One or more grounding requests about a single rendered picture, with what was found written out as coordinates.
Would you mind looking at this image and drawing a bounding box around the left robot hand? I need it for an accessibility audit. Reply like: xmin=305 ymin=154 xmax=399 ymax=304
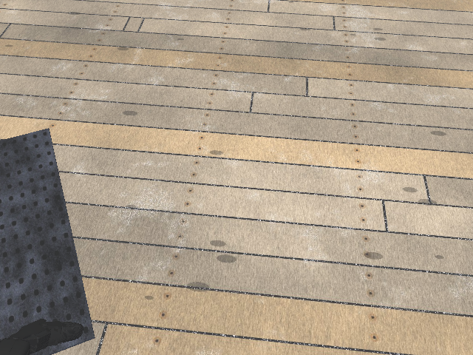
xmin=0 ymin=319 xmax=84 ymax=355

